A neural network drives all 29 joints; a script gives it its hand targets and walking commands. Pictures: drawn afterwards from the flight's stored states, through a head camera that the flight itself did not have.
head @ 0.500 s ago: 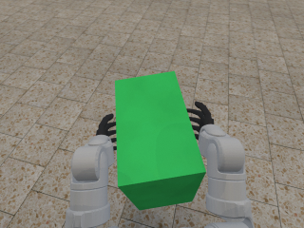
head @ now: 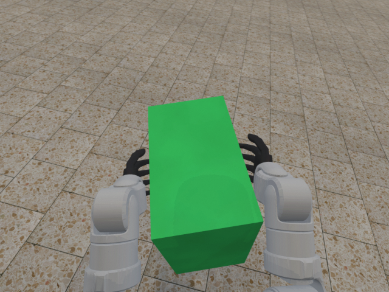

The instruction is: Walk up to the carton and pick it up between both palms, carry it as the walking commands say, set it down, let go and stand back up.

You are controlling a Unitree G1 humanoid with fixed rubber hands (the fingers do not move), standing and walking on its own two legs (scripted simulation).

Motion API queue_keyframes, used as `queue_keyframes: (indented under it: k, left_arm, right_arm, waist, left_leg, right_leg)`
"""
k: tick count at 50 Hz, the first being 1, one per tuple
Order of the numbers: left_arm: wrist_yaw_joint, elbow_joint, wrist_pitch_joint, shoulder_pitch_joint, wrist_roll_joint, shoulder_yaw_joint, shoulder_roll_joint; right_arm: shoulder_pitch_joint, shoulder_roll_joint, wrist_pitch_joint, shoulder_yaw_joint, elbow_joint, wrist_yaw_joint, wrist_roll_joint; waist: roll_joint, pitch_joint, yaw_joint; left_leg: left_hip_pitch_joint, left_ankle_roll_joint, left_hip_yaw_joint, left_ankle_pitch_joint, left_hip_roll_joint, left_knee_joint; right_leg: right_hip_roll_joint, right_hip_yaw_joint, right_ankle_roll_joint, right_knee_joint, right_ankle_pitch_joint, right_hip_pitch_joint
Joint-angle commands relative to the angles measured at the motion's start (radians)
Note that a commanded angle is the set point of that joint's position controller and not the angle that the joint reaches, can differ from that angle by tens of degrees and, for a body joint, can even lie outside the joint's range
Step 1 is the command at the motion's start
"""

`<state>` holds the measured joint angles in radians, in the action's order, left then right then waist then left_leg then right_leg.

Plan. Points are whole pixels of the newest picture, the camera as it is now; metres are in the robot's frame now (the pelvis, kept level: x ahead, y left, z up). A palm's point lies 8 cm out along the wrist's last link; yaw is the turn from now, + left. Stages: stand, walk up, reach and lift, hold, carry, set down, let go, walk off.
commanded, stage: carry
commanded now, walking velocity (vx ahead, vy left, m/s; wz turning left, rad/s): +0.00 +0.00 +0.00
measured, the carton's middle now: (198, 189) +0.32 +0.02 +0.03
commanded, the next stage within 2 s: none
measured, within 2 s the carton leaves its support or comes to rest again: neither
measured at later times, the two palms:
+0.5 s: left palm (162, 199) +0.26 +0.09 +0.08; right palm (294, 204) +0.26 -0.16 +0.09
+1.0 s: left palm (124, 223) +0.22 +0.15 +0.06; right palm (263, 229) +0.22 -0.09 +0.08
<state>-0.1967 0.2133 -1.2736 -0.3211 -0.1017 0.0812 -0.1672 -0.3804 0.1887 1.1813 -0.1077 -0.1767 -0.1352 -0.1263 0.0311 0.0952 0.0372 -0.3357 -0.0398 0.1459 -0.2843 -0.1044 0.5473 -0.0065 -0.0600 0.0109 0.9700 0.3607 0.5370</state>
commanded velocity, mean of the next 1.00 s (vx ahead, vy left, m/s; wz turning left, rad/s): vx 0.00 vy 0.16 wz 0.00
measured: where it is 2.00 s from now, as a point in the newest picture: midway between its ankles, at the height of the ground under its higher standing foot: outside the picture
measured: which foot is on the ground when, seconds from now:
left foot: down 0.00-0.22, up 0.24-0.56, down 0.58-1.00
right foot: up 0.00-0.18, down 0.20-0.62, up 0.64-0.88, down 0.90-1.00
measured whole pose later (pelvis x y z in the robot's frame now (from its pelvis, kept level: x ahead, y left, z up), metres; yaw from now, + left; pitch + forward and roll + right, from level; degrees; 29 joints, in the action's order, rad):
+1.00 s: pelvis -0.08 +0.05 -0.02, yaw -3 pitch +4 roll +0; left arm -0.20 0.20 -1.27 -0.32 -0.10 0.07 -0.17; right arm -0.36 0.18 1.18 -0.11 -0.18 -0.14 -0.12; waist 0.02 0.05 -0.02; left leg -0.48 -0.06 0.16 -0.40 -0.03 0.80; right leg 0.10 0.05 0.04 0.63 0.33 0.37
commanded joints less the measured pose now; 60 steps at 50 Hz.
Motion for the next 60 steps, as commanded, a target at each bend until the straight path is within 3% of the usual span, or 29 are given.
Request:
queue_keyframes:
  k: [1,5,8,9,10,11,13,16,22,26,28,29,30,31,32,34,41,43,45,46,47,48,50,53,55,56,57,58,60]
  left_arm:
    - [0.255,0.106,0.047,-0.656,0.459,-0.722,-1.008]
    - [0.259,0.129,0.045,-0.619,0.458,-0.705,-1.004]
    - [0.268,0.104,0.048,-0.575,0.448,-0.680,-0.999]
    - [0.271,0.094,0.050,-0.571,0.442,-0.669,-0.988]
    - [0.273,0.083,0.054,-0.561,0.433,-0.656,-0.968]
    - [0.278,0.071,0.057,-0.538,0.424,-0.646,-0.964]
    - [0.284,0.076,0.070,-0.528,0.407,-0.632,-0.987]
    - [0.285,0.101,0.081,-0.520,0.402,-0.606,-0.995]
    - [0.277,0.092,0.075,-0.497,0.390,-0.592,-0.976]
    - [0.280,0.081,0.070,-0.523,0.401,-0.600,-0.971]
    - [0.280,0.075,0.068,-0.532,0.403,-0.606,-0.968]
    - [0.280,0.072,0.066,-0.529,0.402,-0.613,-0.970]
    - [0.282,0.065,0.064,-0.517,0.400,-0.617,-0.973]
    - [0.283,0.071,0.063,-0.510,0.401,-0.627,-0.975]
    - [0.282,0.095,0.063,-0.545,0.413,-0.639,-0.977]
    - [0.283,0.089,0.062,-0.543,0.422,-0.656,-0.986]
    - [0.282,0.131,0.057,-0.565,0.455,-0.683,-1.003]
    - [0.286,0.137,0.059,-0.558,0.457,-0.680,-1.010]
    - [0.290,0.136,0.063,-0.544,0.458,-0.664,-0.992]
    - [0.290,0.144,0.068,-0.533,0.458,-0.663,-0.991]
    - [0.292,0.145,0.071,-0.518,0.450,-0.657,-1.000]
    - [0.294,0.139,0.073,-0.527,0.444,-0.653,-1.007]
    - [0.293,0.153,0.079,-0.535,0.439,-0.647,-1.009]
    - [0.275,0.186,0.078,-0.546,0.428,-0.648,-0.998]
    - [0.266,0.174,0.074,-0.529,0.411,-0.649,-0.988]
    - [0.265,0.160,0.072,-0.511,0.403,-0.650,-0.987]
    - [0.266,0.147,0.069,-0.493,0.396,-0.651,-0.987]
    - [0.268,0.146,0.069,-0.504,0.400,-0.659,-0.987]
    - [0.273,0.136,0.068,-0.535,0.422,-0.671,-0.994]
  right_arm:
    - [-0.231,0.983,0.045,0.526,0.133,0.255,0.366]
    - [-0.232,0.997,0.041,0.562,0.095,0.246,0.369]
    - [-0.226,1.005,0.041,0.589,0.096,0.240,0.369]
    - [-0.228,1.012,0.039,0.600,0.096,0.238,0.373]
    - [-0.230,1.019,0.038,0.613,0.096,0.238,0.378]
    - [-0.240,1.027,0.037,0.629,0.100,0.238,0.383]
    - [-0.307,1.045,0.036,0.672,0.066,0.241,0.413]
    - [-0.334,1.078,0.026,0.703,0.033,0.242,0.444]
    - [-0.361,1.064,0.035,0.704,0.047,0.237,0.449]
    - [-0.368,1.062,0.038,0.688,0.068,0.232,0.433]
    - [-0.374,1.062,0.039,0.680,0.070,0.231,0.422]
    - [-0.370,1.063,0.039,0.672,0.074,0.234,0.415]
    - [-0.355,1.061,0.039,0.663,0.082,0.236,0.408]
    - [-0.335,1.050,0.036,0.659,0.080,0.239,0.406]
    - [-0.331,1.048,0.034,0.658,0.070,0.243,0.408]
    - [-0.279,1.049,0.037,0.634,0.096,0.247,0.397]
    - [-0.247,1.033,0.036,0.607,0.075,0.238,0.367]
    - [-0.230,1.037,0.034,0.614,0.067,0.232,0.366]
    - [-0.223,1.041,0.029,0.629,0.053,0.225,0.370]
    - [-0.240,1.046,0.027,0.650,0.024,0.225,0.386]
    - [-0.263,1.048,0.028,0.672,0.015,0.227,0.404]
    - [-0.284,1.055,0.028,0.677,0.014,0.230,0.408]
    - [-0.324,1.066,0.023,0.687,-0.007,0.237,0.425]
    - [-0.338,1.061,0.028,0.686,-0.013,0.246,0.446]
    - [-0.341,1.058,0.034,0.684,-0.005,0.250,0.450]
    - [-0.341,1.058,0.035,0.679,0.000,0.253,0.447]
    - [-0.325,1.049,0.035,0.671,0.016,0.256,0.440]
    - [-0.322,1.044,0.033,0.668,0.013,0.259,0.439]
    - [-0.283,1.047,0.035,0.643,0.053,0.263,0.421]
  waist:
    - [-0.233,0.270,-0.049]
    - [-0.217,0.294,-0.051]
    - [-0.145,0.296,-0.036]
    - [-0.088,0.316,-0.042]
    - [0.034,0.335,-0.050]
    - [0.139,0.320,-0.052]
    - [0.181,0.288,-0.031]
    - [0.115,0.300,-0.029]
    - [0.173,0.259,-0.025]
    - [0.203,0.240,-0.035]
    - [0.177,0.252,-0.044]
    - [0.113,0.271,-0.047]
    - [-0.034,0.261,-0.049]
    - [-0.185,0.213,-0.042]
    - [-0.220,0.207,-0.041]
    - [-0.215,0.206,-0.042]
    - [-0.222,0.247,-0.043]
    - [-0.171,0.278,-0.035]
    - [0.029,0.328,-0.037]
    - [0.173,0.320,-0.034]
    - [0.228,0.297,-0.025]
    - [0.191,0.269,-0.025]
    - [0.163,0.237,-0.027]
    - [0.184,0.245,-0.033]
    - [0.172,0.252,-0.047]
    - [0.067,0.269,-0.050]
    - [-0.162,0.275,-0.050]
    - [-0.279,0.250,-0.047]
    - [-0.202,0.249,-0.053]
  left_leg:
    - [0.319,-0.077,-0.097,0.544,-0.200,-0.101]
    - [0.256,-0.088,-0.104,0.427,-0.202,-0.081]
    - [0.207,-0.028,-0.072,0.302,-0.159,-0.015]
    - [0.145,0.002,-0.061,0.258,-0.130,0.031]
    - [0.036,0.036,-0.032,0.168,-0.077,0.119]
    - [-0.092,0.059,-0.022,-0.028,-0.018,0.168]
    - [-0.176,0.066,-0.054,-0.248,0.041,0.300]
    - [-0.198,0.058,-0.093,-0.199,0.044,0.329]
    - [-0.155,0.057,-0.080,-0.212,0.067,0.221]
    - [-0.037,0.046,-0.036,-0.125,0.078,0.059]
    - [0.107,0.038,-0.009,0.003,0.061,-0.116]
    - [0.183,0.024,-0.054,0.053,0.007,-0.155]
    - [0.220,-0.007,-0.165,0.160,-0.097,-0.189]
    - [0.235,-0.047,-0.257,0.327,-0.194,-0.214]
    - [0.213,-0.088,-0.216,0.368,-0.212,-0.185]
    - [0.180,-0.110,-0.162,0.421,-0.181,-0.152]
    - [0.247,-0.117,-0.108,0.642,-0.124,-0.048]
    - [0.219,-0.081,-0.080,0.555,-0.092,0.006]
    - [-0.005,0.003,-0.046,0.348,-0.014,0.139]
    - [-0.145,0.034,-0.022,0.043,0.044,0.215]
    - [-0.219,0.035,-0.058,-0.196,0.064,0.360]
    - [-0.262,0.028,-0.111,-0.208,0.051,0.396]
    - [-0.252,0.027,-0.133,-0.170,0.013,0.352]
    - [-0.090,0.033,-0.076,-0.143,0.045,0.127]
    - [0.069,0.027,-0.033,0.005,0.055,-0.061]
    - [0.162,0.017,-0.080,0.086,0.003,-0.157]
    - [0.249,-0.035,-0.280,0.378,-0.169,-0.189]
    - [0.284,-0.106,-0.345,0.527,-0.252,-0.181]
    - [0.195,-0.134,-0.252,0.330,-0.205,-0.181]
  right_leg:
    - [0.020,0.132,0.031,-0.055,0.059,0.088]
    - [0.026,0.156,0.021,-0.238,0.069,-0.036]
    - [0.033,0.116,0.001,-0.574,-0.166,-0.202]
    - [0.091,0.040,-0.021,-0.574,-0.314,-0.296]
    - [0.194,-0.089,-0.056,-0.538,-0.569,-0.396]
    - [0.291,-0.200,-0.090,-0.544,-0.724,-0.471]
    - [0.339,-0.240,-0.142,-0.553,-0.749,-0.496]
    - [0.317,-0.174,-0.129,-0.541,-0.808,-0.538]
    - [0.339,-0.196,-0.158,-0.551,-0.710,-0.478]
    - [0.323,-0.146,-0.130,-0.535,-0.614,-0.383]
    - [0.282,-0.081,-0.073,-0.476,-0.513,-0.312]
    - [0.252,-0.047,-0.035,-0.419,-0.436,-0.259]
    - [0.193,0.013,-0.006,-0.333,-0.315,-0.178]
    - [0.123,0.083,0.017,-0.299,-0.052,-0.063]
    - [0.097,0.133,0.018,-0.219,0.143,-0.044]
    - [0.084,0.158,0.013,-0.088,0.170,-0.042]
    - [0.070,0.196,0.024,-0.271,0.038,-0.084]
    - [0.102,0.175,0.015,-0.444,-0.151,-0.187]
    - [0.286,-0.060,-0.049,-0.492,-0.579,-0.443]
    - [0.396,-0.187,-0.107,-0.522,-0.790,-0.527]
    - [0.447,-0.227,-0.161,-0.533,-0.875,-0.533]
    - [0.460,-0.209,-0.180,-0.540,-0.823,-0.533]
    - [0.428,-0.121,-0.146,-0.546,-0.691,-0.474]
    - [0.362,-0.031,-0.092,-0.483,-0.705,-0.374]
    - [0.309,0.024,-0.041,-0.416,-0.539,-0.292]
    - [0.253,0.072,-0.003,-0.329,-0.388,-0.240]
    - [0.157,0.140,0.042,-0.189,-0.114,-0.100]
    - [0.088,0.188,0.047,-0.081,0.250,0.023]
    - [0.087,0.164,0.020,0.096,0.245,0.001]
